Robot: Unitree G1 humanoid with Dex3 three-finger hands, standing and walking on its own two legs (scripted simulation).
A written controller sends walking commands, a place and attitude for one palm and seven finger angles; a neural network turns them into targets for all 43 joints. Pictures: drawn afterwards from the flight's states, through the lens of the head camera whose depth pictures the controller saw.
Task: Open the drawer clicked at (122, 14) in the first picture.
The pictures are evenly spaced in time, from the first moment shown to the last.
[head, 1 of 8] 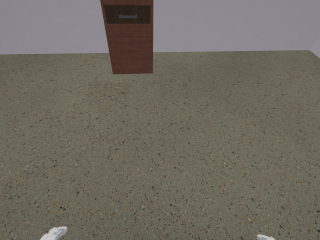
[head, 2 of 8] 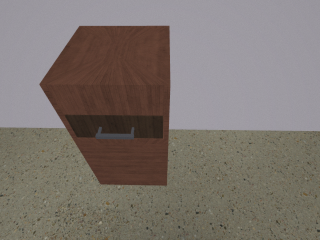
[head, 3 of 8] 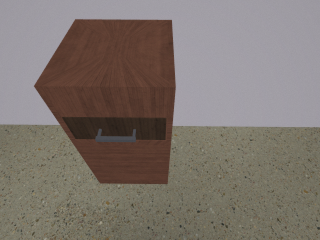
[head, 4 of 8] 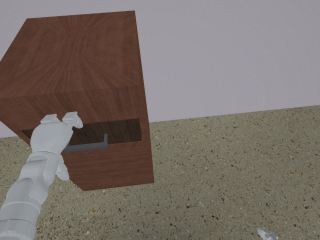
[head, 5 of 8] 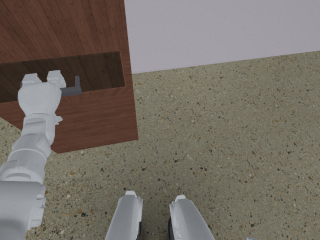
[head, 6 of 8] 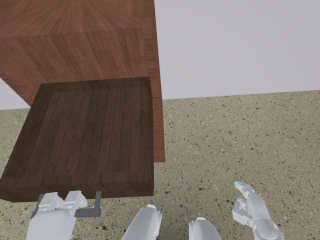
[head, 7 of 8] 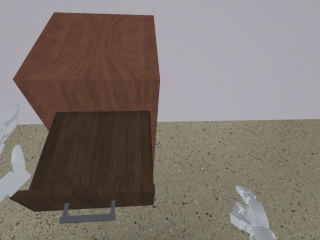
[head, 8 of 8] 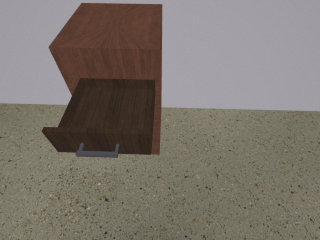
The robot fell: no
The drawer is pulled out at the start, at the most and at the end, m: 0.00 0.30 0.30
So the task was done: yes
